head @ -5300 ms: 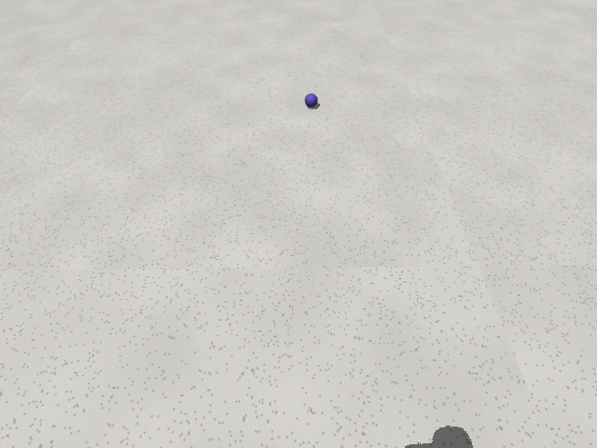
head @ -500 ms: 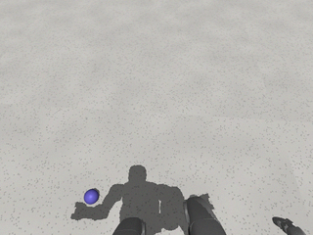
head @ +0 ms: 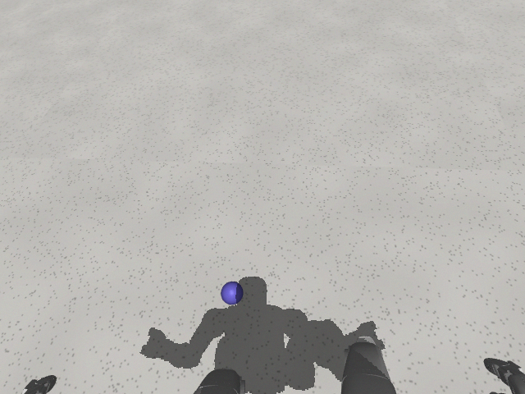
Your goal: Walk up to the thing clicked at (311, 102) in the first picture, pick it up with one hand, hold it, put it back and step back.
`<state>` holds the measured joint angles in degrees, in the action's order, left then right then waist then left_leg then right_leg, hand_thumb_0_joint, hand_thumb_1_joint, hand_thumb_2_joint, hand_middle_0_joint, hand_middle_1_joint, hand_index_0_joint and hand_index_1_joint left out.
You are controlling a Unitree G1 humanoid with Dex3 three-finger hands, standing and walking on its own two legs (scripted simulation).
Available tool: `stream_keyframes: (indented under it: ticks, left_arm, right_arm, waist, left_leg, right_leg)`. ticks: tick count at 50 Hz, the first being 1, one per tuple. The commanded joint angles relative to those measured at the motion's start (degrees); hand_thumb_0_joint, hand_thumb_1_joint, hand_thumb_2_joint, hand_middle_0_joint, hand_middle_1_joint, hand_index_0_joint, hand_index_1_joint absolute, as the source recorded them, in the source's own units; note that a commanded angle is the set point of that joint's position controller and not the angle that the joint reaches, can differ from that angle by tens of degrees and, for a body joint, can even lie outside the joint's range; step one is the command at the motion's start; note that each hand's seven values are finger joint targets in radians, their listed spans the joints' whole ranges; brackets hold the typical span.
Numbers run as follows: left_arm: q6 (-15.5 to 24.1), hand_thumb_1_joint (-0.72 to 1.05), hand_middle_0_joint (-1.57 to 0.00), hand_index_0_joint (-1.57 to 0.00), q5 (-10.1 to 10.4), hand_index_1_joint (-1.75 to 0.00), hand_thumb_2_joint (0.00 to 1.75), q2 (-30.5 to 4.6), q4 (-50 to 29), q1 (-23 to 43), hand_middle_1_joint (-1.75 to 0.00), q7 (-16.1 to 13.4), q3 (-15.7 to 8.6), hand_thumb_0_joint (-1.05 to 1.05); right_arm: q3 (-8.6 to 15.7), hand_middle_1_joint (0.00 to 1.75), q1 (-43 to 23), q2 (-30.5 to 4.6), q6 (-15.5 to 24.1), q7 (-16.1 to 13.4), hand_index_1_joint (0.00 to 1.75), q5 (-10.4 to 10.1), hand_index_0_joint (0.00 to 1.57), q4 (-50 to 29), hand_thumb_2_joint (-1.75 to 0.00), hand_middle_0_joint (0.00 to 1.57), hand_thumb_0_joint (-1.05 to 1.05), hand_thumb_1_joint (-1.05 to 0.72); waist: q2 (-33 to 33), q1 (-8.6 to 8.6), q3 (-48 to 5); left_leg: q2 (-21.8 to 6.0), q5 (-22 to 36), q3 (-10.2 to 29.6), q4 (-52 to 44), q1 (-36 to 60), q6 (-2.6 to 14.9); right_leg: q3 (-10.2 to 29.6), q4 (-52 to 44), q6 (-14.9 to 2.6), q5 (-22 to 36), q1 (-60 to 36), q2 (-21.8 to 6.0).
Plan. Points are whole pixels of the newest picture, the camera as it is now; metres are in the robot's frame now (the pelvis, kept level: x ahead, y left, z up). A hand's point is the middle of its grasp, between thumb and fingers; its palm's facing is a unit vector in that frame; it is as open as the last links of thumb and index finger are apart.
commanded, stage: walk up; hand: left
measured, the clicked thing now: (232, 293) +0.48 +0.19 -0.67
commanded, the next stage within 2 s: none
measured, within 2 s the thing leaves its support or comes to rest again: neither
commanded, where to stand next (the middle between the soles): +0.08 +0.03 m, yaw -8 degrees
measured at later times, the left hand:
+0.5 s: hand out of the picture +0.08 +0.33 -0.11, palm faces -0.18 -0.92 -0.36, open 7.4 cm
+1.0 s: hand out of the picture +0.10 +0.29 -0.08, palm faces -0.23 -0.90 -0.36, open 7.4 cm
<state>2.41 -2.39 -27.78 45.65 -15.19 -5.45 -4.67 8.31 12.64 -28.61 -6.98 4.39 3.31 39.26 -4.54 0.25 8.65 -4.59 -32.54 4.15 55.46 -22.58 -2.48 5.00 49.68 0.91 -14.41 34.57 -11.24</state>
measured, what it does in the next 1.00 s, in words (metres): steps on the spot: right foot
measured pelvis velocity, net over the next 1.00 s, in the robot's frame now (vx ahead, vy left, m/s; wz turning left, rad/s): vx -0.04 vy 0.06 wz -0.20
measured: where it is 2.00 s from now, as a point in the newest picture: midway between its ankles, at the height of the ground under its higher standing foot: outside the picture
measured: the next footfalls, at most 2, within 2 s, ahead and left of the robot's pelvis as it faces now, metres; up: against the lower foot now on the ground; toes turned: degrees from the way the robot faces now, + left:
right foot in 0.40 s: -0.02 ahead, -0.05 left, +0.00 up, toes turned -8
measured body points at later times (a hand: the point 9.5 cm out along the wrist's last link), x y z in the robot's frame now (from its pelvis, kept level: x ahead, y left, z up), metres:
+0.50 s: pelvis -0.03 +0.08 +0.04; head +0.01 +0.09 +0.49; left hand +0.09 +0.38 -0.09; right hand -0.03 -0.25 -0.07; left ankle -0.01 +0.18 -0.67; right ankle -0.06 -0.05 -0.67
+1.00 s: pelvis -0.04 +0.06 +0.07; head -0.03 +0.05 +0.52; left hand +0.12 +0.34 -0.06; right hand -0.03 -0.25 -0.07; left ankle -0.01 +0.18 -0.67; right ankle -0.06 -0.05 -0.67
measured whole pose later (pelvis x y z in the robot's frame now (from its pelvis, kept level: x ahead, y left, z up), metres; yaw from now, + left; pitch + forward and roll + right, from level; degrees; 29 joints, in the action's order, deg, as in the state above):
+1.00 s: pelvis -0.04 +0.06 +0.07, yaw -12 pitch -2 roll +1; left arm 1.0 -0.5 -20.0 64.1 -4.6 0.6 -0.2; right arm 0.6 6.0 -21.3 1.5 0.7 0.5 64.4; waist -1.0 -1.0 3.5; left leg -4.0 -13.0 -9.5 25.3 -10.0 -0.7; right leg 3.4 27.4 -0.6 -14.8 10.7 1.1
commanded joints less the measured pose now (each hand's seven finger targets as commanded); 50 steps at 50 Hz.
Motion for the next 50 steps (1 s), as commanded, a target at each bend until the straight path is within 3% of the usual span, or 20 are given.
stream_keyframes:
  ticks: [1,2,3,4,5,8,11,15,18,19,20,21,22,23,24,28,33,38,44,50]
  left_arm:
    - [0.1,0.9,-0.2,-0.2,1.2,-0.3,0.9,-10.1,-3.2,6.2,-0.3,-3.0,-3.9,0.0]
    - [0.6,0.9,-0.2,-0.2,0.9,-0.3,0.9,-12.1,-2.5,8.2,-0.3,-3.3,-4.0,0.0]
    - [0.6,0.9,-0.2,-0.2,2.0,-0.3,0.9,-11.5,-0.1,5.5,-0.3,-2.7,-3.9,0.0]
    - [0.5,0.9,-0.2,-0.2,2.6,-0.3,0.9,-10.7,2.8,0.9,-0.3,-2.0,-3.9,0.0]
    - [0.4,0.9,-0.2,-0.2,2.6,-0.3,0.9,-10.9,4.2,-1.3,-0.3,-1.0,-3.9,0.0]
    - [0.3,0.9,-0.2,-0.2,1.5,-0.3,0.9,-8.9,5.2,-1.5,-0.3,2.1,-3.2,0.0]
    - [-0.3,0.9,-0.2,-0.2,0.4,-0.3,0.9,-8.9,3.4,2.3,-0.3,3.8,-2.9,0.0]
    - [-0.3,0.9,-0.2,-0.2,0.2,-0.3,0.9,-8.7,2.7,1.6,-0.3,4.9,-3.0,0.0]
    - [0.6,0.9,-0.2,-0.2,0.5,-0.3,0.9,-7.7,3.4,-0.2,-0.3,5.3,-2.6,0.0]
    - [0.6,0.9,-0.2,-0.2,1.2,-0.3,0.9,-5.3,5.0,1.0,-0.3,4.8,-1.5,0.0]
    - [1.1,0.9,-0.2,-0.2,1.3,-0.3,0.9,-5.9,5.3,0.8,-0.3,4.6,-1.6,0.0]
    - [1.4,0.9,-0.2,-0.2,1.4,-0.3,0.9,-7.5,5.4,0.0,-0.3,4.3,-1.8,0.0]
    - [1.5,0.9,-0.2,-0.2,1.9,-0.3,0.9,-8.8,5.3,1.0,-0.3,4.3,-1.5,0.0]
    - [1.1,0.9,-0.2,-0.2,2.5,-0.3,0.9,-8.5,5.5,2.8,-0.3,4.5,-1.1,0.0]
    - [0.9,0.9,-0.2,-0.2,2.7,-0.3,0.9,-7.0,5.5,3.4,-0.3,4.6,-0.2,0.0]
    - [0.2,0.9,-0.2,-0.2,2.2,-0.3,0.9,-6.0,7.9,5.2,-0.3,4.5,0.9,0.0]
    - [0.3,0.9,-0.2,-0.2,1.8,-0.3,0.9,-7.2,10.0,9.2,-0.3,5.0,0.9,0.0]
    - [0.4,0.9,-0.2,-0.2,1.4,-0.3,0.9,-7.5,11.8,13.3,-0.3,5.1,1.0,0.0]
    - [0.3,0.9,-0.2,-0.2,1.9,-0.3,0.9,-5.6,13.5,15.2,-0.3,5.1,1.9,0.0]
    - [0.2,0.9,-0.2,-0.2,2.0,-0.3,0.9,-5.2,15.0,14.4,-0.3,5.0,2.0,0.0]
  right_arm:
    - [4.5,0.3,7.7,-18.7,1.9,-1.1,0.3,-0.2,0.2,-1.3,-0.9,0.2,0.0,-0.9]
    - [4.0,0.3,-0.2,-18.2,2.3,-1.6,0.3,-0.3,0.2,-2.7,-0.9,0.2,0.0,-0.9]
    - [2.7,0.3,-4.0,-13.3,2.9,-2.1,0.3,0.1,0.2,-3.8,-0.9,0.2,0.0,-0.9]
    - [1.8,0.3,-5.9,-11.7,3.2,-2.7,0.3,0.3,0.2,-3.3,-0.9,0.2,0.0,-0.9]
    - [1.3,0.3,-5.6,-11.2,4.0,-3.3,0.3,-0.3,0.2,-2.6,-0.9,0.2,0.0,-0.9]
    - [0.6,0.3,-2.1,-10.9,6.3,-3.8,0.3,-1.3,0.2,0.8,-0.9,0.2,0.0,-0.9]
    - [0.0,0.3,1.7,-11.7,8.3,-5.0,0.3,-1.4,0.2,3.6,-0.9,0.2,0.0,-0.9]
    - [-0.3,0.3,5.4,-12.5,10.1,-5.5,0.3,-1.8,0.2,5.7,-0.9,0.2,0.0,-0.9]
    - [-0.3,0.3,5.4,-12.4,10.2,-5.2,0.3,-2.1,0.2,6.3,-0.9,0.2,0.0,-0.9]
    - [-2.1,0.3,1.3,-8.7,10.2,-5.6,0.3,-2.3,0.2,6.7,-0.9,0.2,0.0,-0.9]
    - [-3.1,0.3,0.9,-6.9,10.1,-5.6,0.3,-2.9,0.2,7.0,-0.9,0.2,0.0,-0.9]
    - [-3.6,0.3,1.3,-5.8,10.2,-5.6,0.3,-3.3,0.2,7.1,-0.9,0.2,0.0,-0.9]
    - [-3.7,0.3,1.3,-4.8,10.4,-5.6,0.3,-3.7,0.2,7.4,-0.9,0.2,0.0,-0.9]
    - [-3.4,0.3,0.9,-5.2,10.6,-6.0,0.3,-3.7,0.2,8.5,-0.9,0.2,0.0,-0.9]
    - [-3.3,0.3,-0.1,-5.9,10.8,-5.9,0.3,-3.6,0.2,9.2,-0.9,0.2,0.0,-0.9]
    - [-3.8,0.3,-3.7,-6.9,10.8,-5.6,0.3,-3.3,0.2,11.2,-0.9,0.2,0.0,-0.9]
    - [-4.4,0.3,-8.0,-6.4,9.9,-4.8,0.3,-3.1,0.2,13.9,-0.9,0.2,0.0,-0.9]
    - [-4.8,0.3,-9.0,-4.6,9.6,-4.0,0.3,-2.8,0.2,17.0,-0.9,0.2,0.0,-0.9]
    - [-5.2,0.3,-9.9,-4.6,10.2,-4.2,0.3,-2.7,0.2,20.3,-0.9,0.2,0.0,-0.9]
    - [-5.3,0.3,-11.1,-4.4,10.1,-4.4,0.3,-2.9,0.2,21.5,-0.9,0.2,0.0,-0.9]
  waist:
    - [-22.1,-8.06,-4.2]
    - [-15.1,-5.98,1.2]
    - [-5.4,-3.6,2.9]
    - [-3.5,-1.34,0.7]
    - [-4.6,-0.44,-1.2]
    - [-4.9,-1.27,-4.3]
    - [-0.5,-2.22,-3.0]
    - [-2.2,-2.45,-5.5]
    - [-4.0,-1.6,-7.8]
    - [-2.8,-0.23,-5.9]
    - [-2.2,0.55,-7.9]
    - [-1.2,0.45,-11.3]
    - [1.1,-0.36,-12.8]
    - [0.7,-1.32,-13.3]
    - [-1.3,-1.2,-14.1]
    - [1.6,-0.53,-13.3]
    - [3.5,-1.03,-6.6]
    - [10.3,-1.91,-6.2]
    - [8.6,-1.64,-10.1]
    - [6.6,-1.19,-12.5]
  left_leg:
    - [-12.2,-5.2,26.8,-37.1,-4.0,13.69]
    - [-16.6,-8.1,32.7,-39.9,-12.8,18.55]
    - [-12.9,-5.0,23.3,-34.7,-12.9,16.19]
    - [-9.7,-4.7,18.1,-31.0,-10.1,13.91]
    - [-9.0,-4.6,17.4,-29.0,-6.4,13.02]
    - [-9.7,-7.5,19.0,-29.6,4.6,12.8]
    - [-14.9,-7.9,23.5,-31.2,7.4,14.14]
    - [-16.7,6.2,22.2,-31.7,13.8,14.72]
    - [-15.3,17.3,16.1,-29.8,15.7,14.23]
    - [-12.1,34.2,8.8,-25.3,10.6,11.07]
    - [-9.1,43.3,2.7,-21.4,5.8,7.68]
    - [-5.8,43.2,-1.1,-18.5,3.4,4.77]
    - [-2.4,35.3,-3.1,-18.9,2.8,2.73]
    - [-1.9,28.2,-4.2,-21.1,7.9,2.74]
    - [-3.0,28.9,-3.0,-23.2,10.5,4.02]
    - [-8.5,25.4,0.5,-26.9,10.5,8.18]
    - [-4.2,6.8,-3.9,-28.1,4.7,5.15]
    - [-1.3,11.3,-6.2,-26.2,11.4,4.11]
    - [-3.4,18.3,-5.8,-33.3,16.6,3.77]
    - [-4.0,22.5,-6.6,-34.6,19.7,3.76]
  right_leg:
    - [-6.5,20.6,-2.85,-23.7,11.9,15.6]
    - [-1.8,26.2,-3.44,-20.5,8.8,13.1]
    - [0.5,27.2,-3.32,-15.7,8.2,12.2]
    - [0.9,26.8,-3.33,-14.4,7.3,12.9]
    - [-0.7,25.7,-3.48,-11.9,5.0,11.7]
    - [-0.5,16.8,-2.24,-11.8,3.4,11.4]
    - [1.9,8.0,-2.49,-15.2,1.8,10.3]
    - [0.1,0.1,-3.36,-18.3,-1.9,10.4]
    - [-4.0,-8.1,-3.93,-15.7,-7.9,10.9]
    - [-3.9,-16.0,-4.01,-7.6,-14.1,10.6]
    - [-2.1,-19.4,-4.78,4.2,-22.8,9.6]
    - [2.6,-16.6,-6.44,15.6,-27.7,7.4]
    - [8.9,-14.3,-8.58,19.5,-27.1,3.6]
    - [8.0,-12.5,-9.4,19.2,-23.3,2.3]
    - [5.0,-11.1,-7.93,21.0,-22.2,4.0]
    - [1.2,-12.7,-5.44,10.6,-20.3,7.5]
    - [7.0,-19.7,-7.29,0.1,-17.9,6.1]
    - [11.6,-30.2,-6.58,-8.9,-13.0,4.4]
    - [7.5,-28.6,-4.15,7.0,-18.7,5.2]
    - [6.2,-29.0,-3.76,13.8,-21.8,5.1]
